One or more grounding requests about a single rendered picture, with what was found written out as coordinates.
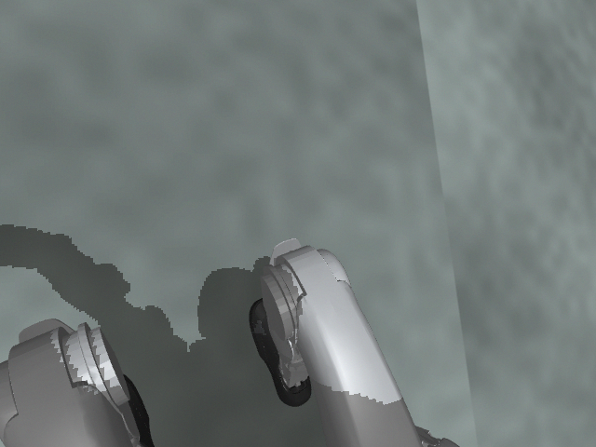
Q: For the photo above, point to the left robot foot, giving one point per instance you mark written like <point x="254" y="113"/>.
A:
<point x="140" y="414"/>

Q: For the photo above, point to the right robot hand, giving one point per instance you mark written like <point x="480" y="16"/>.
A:
<point x="428" y="441"/>

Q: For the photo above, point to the right robot foot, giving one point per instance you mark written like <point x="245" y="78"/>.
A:
<point x="294" y="396"/>

